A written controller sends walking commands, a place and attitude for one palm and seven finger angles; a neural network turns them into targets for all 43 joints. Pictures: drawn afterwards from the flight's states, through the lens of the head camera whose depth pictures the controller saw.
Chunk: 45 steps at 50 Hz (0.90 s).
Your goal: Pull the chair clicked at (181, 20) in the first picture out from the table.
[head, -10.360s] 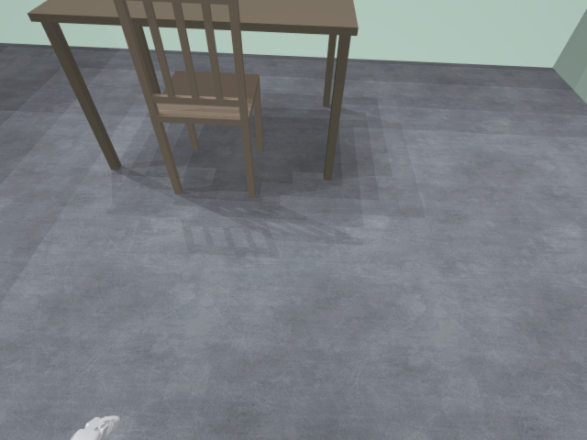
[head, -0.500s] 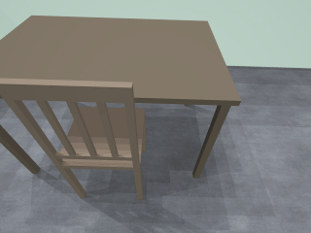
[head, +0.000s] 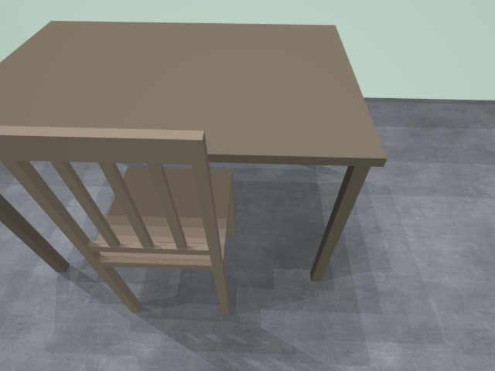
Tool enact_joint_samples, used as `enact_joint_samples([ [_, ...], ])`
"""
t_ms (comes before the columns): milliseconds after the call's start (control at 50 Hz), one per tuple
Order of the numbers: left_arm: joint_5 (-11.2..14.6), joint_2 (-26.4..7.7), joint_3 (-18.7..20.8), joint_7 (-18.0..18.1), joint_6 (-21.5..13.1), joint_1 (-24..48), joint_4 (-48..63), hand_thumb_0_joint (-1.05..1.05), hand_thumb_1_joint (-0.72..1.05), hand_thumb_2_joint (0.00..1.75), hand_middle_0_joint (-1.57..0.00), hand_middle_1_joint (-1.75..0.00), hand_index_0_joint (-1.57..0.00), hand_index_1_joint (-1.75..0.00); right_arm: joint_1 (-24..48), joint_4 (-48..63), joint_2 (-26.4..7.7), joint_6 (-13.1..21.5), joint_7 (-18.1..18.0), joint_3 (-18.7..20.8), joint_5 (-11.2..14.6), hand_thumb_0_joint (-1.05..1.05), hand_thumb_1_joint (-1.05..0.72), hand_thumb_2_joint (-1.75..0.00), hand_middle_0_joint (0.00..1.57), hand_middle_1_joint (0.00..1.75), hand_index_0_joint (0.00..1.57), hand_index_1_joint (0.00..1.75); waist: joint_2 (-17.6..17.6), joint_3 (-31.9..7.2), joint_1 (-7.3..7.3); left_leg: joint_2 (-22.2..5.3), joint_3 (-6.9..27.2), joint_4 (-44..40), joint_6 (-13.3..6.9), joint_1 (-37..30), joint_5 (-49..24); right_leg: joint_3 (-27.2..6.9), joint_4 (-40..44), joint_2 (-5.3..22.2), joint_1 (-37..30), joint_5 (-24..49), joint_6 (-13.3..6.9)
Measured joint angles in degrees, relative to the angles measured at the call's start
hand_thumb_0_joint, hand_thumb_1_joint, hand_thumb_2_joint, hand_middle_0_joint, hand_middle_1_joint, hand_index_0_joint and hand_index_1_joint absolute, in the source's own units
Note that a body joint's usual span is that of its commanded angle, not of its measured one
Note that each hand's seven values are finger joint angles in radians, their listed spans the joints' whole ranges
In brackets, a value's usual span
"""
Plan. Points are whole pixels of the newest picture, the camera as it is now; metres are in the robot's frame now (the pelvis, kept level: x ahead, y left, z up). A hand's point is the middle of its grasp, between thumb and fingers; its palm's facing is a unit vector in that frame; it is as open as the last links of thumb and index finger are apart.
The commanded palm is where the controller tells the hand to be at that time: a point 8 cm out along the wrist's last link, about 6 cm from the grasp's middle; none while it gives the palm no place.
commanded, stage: look again from close up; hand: left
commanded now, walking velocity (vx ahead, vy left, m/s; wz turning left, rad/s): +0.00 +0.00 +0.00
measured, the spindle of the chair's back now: (130, 209) +0.46 +0.30 -0.08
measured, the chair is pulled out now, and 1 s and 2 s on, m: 0.00 0.00 0.00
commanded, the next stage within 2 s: none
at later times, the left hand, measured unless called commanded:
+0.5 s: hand out of the picture +0.02 +0.25 -0.18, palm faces -0.01 -0.97 -0.24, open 7.3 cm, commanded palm none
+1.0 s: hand out of the picture -0.05 +0.29 -0.17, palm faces -0.05 -0.96 -0.27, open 7.3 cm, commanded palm none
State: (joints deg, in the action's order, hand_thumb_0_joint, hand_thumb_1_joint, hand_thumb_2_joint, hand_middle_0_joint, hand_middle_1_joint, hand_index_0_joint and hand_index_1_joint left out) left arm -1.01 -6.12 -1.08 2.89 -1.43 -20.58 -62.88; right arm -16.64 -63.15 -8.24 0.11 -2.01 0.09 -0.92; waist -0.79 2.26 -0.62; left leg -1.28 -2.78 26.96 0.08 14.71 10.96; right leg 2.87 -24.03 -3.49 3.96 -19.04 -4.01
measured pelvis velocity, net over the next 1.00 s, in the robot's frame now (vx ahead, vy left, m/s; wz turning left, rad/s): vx -0.03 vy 0.08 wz -0.03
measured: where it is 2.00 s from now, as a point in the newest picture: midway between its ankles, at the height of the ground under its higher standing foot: outside the picture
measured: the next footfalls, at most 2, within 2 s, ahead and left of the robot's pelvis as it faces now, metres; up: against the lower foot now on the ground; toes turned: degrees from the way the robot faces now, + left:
none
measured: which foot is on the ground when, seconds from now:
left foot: down 0.00-1.00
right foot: down 0.00-1.00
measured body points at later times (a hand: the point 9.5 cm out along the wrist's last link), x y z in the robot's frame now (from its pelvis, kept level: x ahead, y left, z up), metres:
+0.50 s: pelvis -0.01 +0.06 +0.00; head +0.00 +0.07 +0.45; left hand +0.02 +0.30 -0.16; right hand +0.06 -0.19 -0.14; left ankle +0.03 +0.12 -0.74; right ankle -0.07 -0.07 -0.74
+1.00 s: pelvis -0.03 +0.08 +0.00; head -0.02 +0.08 +0.45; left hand -0.05 +0.34 -0.15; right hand +0.00 -0.19 -0.14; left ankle +0.03 +0.12 -0.74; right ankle -0.07 -0.07 -0.74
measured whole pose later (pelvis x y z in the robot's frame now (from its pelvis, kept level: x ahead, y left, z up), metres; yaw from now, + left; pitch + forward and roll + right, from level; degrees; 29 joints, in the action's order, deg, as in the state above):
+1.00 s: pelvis -0.03 +0.08 +0.00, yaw -2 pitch -1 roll +0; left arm -1.7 -14.3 -0.2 2.0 1.0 -19.2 -62.0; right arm -11.5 -62.2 -14.6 -0.5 -0.5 1.0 -0.5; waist 0.5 2.5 0.3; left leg 4.1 -6.6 19.9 -5.8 13.9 5.4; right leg -0.7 -25.0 2.2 7.8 -16.1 1.2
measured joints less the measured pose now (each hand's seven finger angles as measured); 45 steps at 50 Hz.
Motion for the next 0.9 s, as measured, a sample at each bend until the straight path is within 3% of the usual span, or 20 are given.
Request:
enact_joint_samples([
  [80,-0.18,-0.99,0.72,0.64,-0.25,0.16,1.62,0.0,0.91,0.9,-0.2,-0.3,-0.21,-0.3,0.29,2.84,-1.82,-0.05,-0.12,1.0,-0.18,0.02,-0.92,-0.89,0.2,0.3,0.2,0.3,-1.76,-0.08,0.01,-0.41,1.25,5.96,-0.8,3.47,3.09,0.92,-3.19,-0.56,1.97,-1.73,0.19],
  [160,-0.32,-2.57,1.38,0.97,0.53,-0.06,2.89,0.0,0.91,0.9,-0.2,-0.3,-0.2,-0.3,1.3,4.27,-2.08,-0.85,-0.33,1.4,-0.07,0.01,-0.91,-0.89,0.2,0.3,0.2,0.3,-0.79,-0.56,0.46,-0.19,1.31,8.88,-0.65,3.56,5.3,0.67,-5.96,-0.28,2.12,-3.62,0.52],
  [300,-0.19,-4.06,1.09,0.45,1.52,1.66,4.67,0.0,0.91,0.9,-0.2,-0.3,-0.2,-0.3,4.47,5.76,-1.95,-0.19,0.01,0.79,0.09,0.01,-0.91,-0.89,0.2,0.3,0.2,0.3,0.87,-0.57,1.18,1.0,-0.94,7.23,-2.36,1.93,4.7,-1.26,-6.29,1.33,1.89,-3.51,2.17],
  [600,-0.46,-7.08,1.13,-0.63,1.91,4.62,5.37,0.0,0.91,0.9,-0.2,-0.3,-0.2,-0.3,5.72,4.87,-3.96,0.08,1.23,0.18,-0.09,0.01,-0.9,-0.89,0.21,0.3,0.21,0.3,1.4,0.12,0.91,3.72,-2.87,0.46,-5.42,1.24,-0.47,-2.71,-3.09,4.16,3.11,0.4,4.97],
  [900,-0.67,-8.53,0.98,-0.92,2.42,2.16,1.99,0.0,0.91,0.9,-0.2,-0.3,-0.2,-0.3,4.91,1.73,-6.34,-0.48,1.52,0.8,0.3,0.01,-0.9,-0.89,0.21,0.3,0.21,0.3,1.6,0.3,0.81,5.3,-3.87,-5.93,-6.14,-0.39,-4.74,-3.61,-1.26,5.62,3.8,2.55,5.05],
])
